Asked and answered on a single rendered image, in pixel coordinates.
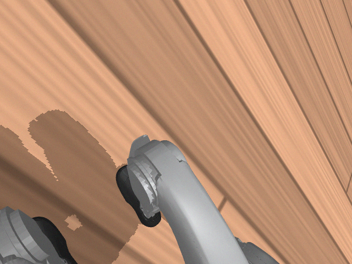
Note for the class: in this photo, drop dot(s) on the left robot foot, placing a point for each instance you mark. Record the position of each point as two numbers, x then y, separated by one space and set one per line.
56 238

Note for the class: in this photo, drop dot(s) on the right robot foot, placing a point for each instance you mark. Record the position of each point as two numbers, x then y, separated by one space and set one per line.
124 185

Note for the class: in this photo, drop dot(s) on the right robot hand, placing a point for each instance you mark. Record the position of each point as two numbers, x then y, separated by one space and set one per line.
254 254

